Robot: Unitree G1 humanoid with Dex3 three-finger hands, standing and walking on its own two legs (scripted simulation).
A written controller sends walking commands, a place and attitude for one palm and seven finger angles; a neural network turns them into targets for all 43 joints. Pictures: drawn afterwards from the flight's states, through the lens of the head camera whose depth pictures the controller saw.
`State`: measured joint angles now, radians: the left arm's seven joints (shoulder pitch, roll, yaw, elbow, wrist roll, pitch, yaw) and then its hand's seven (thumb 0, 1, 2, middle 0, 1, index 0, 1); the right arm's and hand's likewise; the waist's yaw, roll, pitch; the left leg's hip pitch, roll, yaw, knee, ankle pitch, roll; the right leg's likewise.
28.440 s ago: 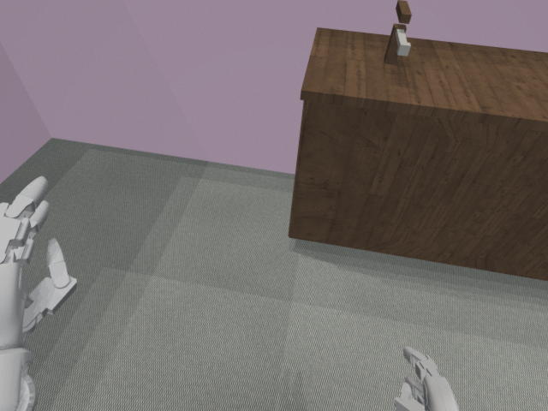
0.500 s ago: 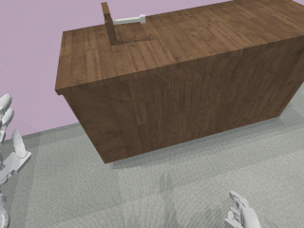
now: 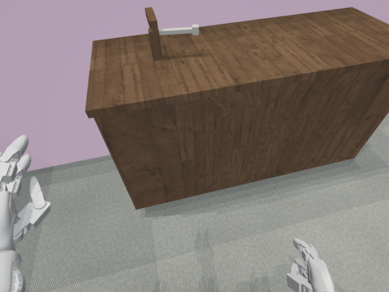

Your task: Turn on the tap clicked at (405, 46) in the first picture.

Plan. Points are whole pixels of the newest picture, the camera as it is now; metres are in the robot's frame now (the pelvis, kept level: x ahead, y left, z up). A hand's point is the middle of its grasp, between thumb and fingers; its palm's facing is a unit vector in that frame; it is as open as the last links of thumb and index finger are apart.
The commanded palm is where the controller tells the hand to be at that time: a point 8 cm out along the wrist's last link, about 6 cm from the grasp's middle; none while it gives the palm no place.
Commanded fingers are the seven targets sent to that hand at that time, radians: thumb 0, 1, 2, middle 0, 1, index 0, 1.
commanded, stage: stand and wait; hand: left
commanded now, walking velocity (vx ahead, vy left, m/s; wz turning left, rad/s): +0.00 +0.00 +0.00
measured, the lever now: (195, 29) +0.95 +0.07 +0.12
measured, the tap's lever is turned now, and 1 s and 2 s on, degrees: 81 81 81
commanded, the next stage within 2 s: none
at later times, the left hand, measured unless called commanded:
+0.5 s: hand (35, 205) +0.21 +0.27 +0.15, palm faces +0.41 -0.83 -0.38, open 7.4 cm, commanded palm +0.16 +0.31 +0.18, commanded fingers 0.00 0.90 0.90 -0.20 -0.30 -0.20 -0.30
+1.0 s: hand (40, 196) +0.22 +0.27 +0.15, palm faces +0.41 -0.83 -0.38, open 7.4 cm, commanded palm +0.17 +0.31 +0.18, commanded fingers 0.00 0.90 0.90 -0.20 -0.30 -0.20 -0.30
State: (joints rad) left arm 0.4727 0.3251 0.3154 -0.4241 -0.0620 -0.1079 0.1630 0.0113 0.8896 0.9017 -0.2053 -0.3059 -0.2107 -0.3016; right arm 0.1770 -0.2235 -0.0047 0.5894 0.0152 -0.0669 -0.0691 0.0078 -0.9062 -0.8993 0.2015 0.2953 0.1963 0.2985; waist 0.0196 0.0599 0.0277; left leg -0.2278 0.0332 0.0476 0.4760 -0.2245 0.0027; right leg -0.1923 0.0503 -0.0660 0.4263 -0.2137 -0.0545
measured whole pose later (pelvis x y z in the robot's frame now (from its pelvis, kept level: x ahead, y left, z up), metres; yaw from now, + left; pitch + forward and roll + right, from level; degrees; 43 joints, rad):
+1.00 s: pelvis +0.01 +0.03 +0.00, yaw +0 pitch +0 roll -1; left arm 0.47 0.33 0.31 -0.47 -0.05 -0.11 0.17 0.01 0.89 0.90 -0.21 -0.31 -0.21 -0.30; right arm 0.17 -0.21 0.01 0.59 0.00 -0.08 -0.08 0.01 -0.90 -0.90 0.20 0.30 0.20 0.30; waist 0.02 0.03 0.04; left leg -0.23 0.00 0.06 0.44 -0.22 0.04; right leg -0.20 0.02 -0.05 0.40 -0.20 -0.02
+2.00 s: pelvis +0.01 +0.03 +0.00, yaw +0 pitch +0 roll -1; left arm 0.48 0.34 0.31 -0.47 -0.05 -0.11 0.17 0.01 0.89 0.90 -0.21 -0.31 -0.21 -0.30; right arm 0.18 -0.21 0.01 0.59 0.00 -0.08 -0.08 0.01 -0.90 -0.90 0.20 0.30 0.20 0.30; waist 0.01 0.03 0.03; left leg -0.23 0.00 0.06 0.44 -0.21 0.04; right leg -0.20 0.02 -0.05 0.38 -0.19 -0.01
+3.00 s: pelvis +0.01 +0.03 +0.00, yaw +0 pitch +1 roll -1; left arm 0.48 0.33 0.31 -0.45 -0.06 -0.11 0.16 0.01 0.89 0.90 -0.21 -0.31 -0.21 -0.30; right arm 0.17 -0.22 0.01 0.59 0.00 -0.07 -0.08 0.01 -0.90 -0.90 0.20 0.30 0.20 0.30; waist 0.02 0.04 0.02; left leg -0.23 0.00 0.06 0.44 -0.22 0.04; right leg -0.19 0.02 -0.05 0.39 -0.20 -0.02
